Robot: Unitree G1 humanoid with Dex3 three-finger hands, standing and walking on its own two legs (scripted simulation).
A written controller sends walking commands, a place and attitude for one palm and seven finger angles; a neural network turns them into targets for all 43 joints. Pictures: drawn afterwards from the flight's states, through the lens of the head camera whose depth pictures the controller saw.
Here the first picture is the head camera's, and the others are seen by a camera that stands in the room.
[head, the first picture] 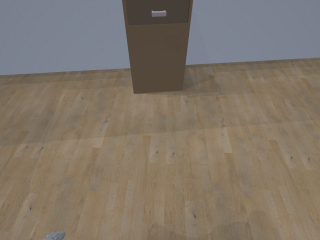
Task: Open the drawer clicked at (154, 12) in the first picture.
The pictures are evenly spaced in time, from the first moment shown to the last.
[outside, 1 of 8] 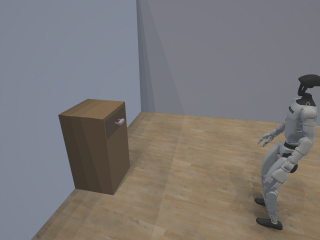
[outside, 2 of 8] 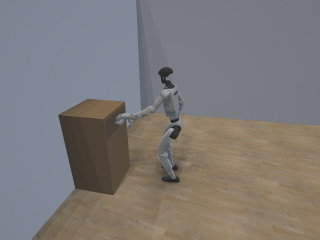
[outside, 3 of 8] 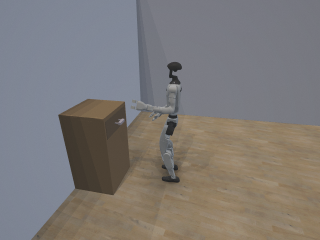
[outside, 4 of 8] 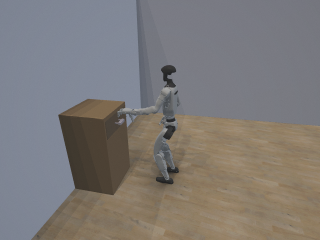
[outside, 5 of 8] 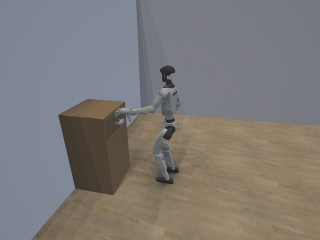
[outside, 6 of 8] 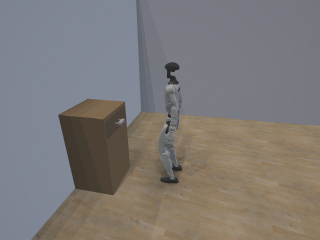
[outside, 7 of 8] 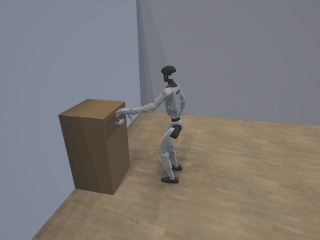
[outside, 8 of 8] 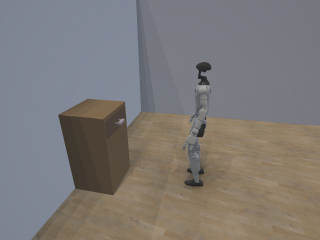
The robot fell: no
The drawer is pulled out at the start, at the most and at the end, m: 0.00 0.00 0.00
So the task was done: no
